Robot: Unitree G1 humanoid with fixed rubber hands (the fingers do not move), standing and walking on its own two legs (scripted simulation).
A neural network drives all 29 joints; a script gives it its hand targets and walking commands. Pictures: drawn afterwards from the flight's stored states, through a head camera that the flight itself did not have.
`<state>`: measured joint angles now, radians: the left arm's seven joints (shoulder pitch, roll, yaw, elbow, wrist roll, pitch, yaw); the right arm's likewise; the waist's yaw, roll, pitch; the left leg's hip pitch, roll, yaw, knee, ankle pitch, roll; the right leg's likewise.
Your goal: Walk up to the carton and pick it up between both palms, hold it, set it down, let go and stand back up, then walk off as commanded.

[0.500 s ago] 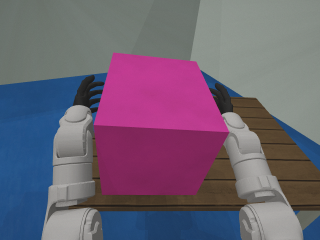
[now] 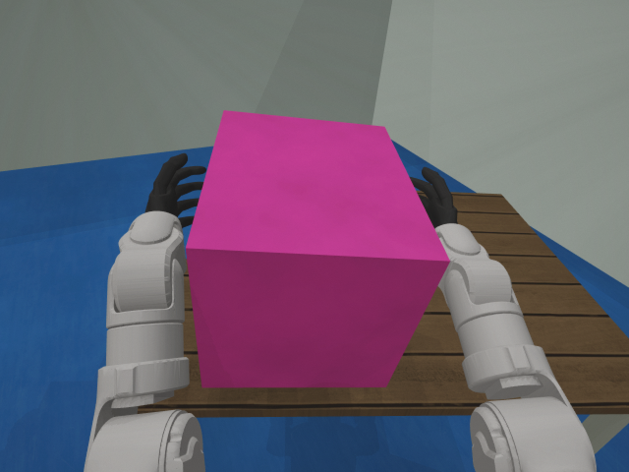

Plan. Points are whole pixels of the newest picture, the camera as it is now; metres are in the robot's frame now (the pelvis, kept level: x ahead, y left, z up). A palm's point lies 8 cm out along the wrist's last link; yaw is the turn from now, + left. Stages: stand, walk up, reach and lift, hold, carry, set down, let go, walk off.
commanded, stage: hold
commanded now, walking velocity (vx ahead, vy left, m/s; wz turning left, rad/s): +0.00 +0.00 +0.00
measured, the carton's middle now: (302, 244) +0.40 +0.01 +0.16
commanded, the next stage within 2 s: set down in 0.96 s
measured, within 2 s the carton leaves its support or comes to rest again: neither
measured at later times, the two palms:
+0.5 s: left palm (166, 219) +0.36 +0.17 +0.22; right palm (439, 228) +0.36 -0.16 +0.21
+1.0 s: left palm (160, 217) +0.35 +0.18 +0.23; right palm (437, 225) +0.36 -0.16 +0.22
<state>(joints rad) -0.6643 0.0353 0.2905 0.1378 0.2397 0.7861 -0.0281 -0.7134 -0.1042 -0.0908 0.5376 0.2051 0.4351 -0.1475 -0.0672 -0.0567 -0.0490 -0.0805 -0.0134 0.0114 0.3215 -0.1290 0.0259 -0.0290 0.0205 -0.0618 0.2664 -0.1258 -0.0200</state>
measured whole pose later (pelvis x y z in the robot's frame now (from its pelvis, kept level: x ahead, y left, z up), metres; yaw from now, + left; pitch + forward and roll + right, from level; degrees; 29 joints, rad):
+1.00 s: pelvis +0.00 +0.00 +0.00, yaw +0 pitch -7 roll -1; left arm -0.67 0.04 0.30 0.14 0.24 0.79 -0.03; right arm -0.72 -0.10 -0.09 0.55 0.20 0.43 -0.15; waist -0.07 -0.06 -0.06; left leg -0.07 -0.02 0.01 0.31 -0.12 0.03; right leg -0.02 0.02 -0.06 0.26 -0.12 -0.02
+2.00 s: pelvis +0.03 -0.03 +0.00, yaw +1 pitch -6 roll +0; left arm -0.54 -0.01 0.29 0.22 0.26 0.47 -0.03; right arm -0.61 -0.07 -0.09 0.70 0.07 0.06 -0.11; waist -0.01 -0.07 0.03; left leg -0.04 0.00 -0.01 0.28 -0.14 -0.01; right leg 0.01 0.04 -0.08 0.25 -0.16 -0.05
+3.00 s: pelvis +0.03 -0.03 +0.00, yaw -1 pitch +6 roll +0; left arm -0.64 -0.06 0.31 0.65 0.23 0.15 0.11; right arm -0.72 -0.13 -0.28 1.02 -0.07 -0.16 0.03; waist 0.06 -0.02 -0.09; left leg -0.26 0.03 0.02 0.29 -0.13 -0.02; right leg -0.23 0.06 -0.05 0.26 -0.13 -0.06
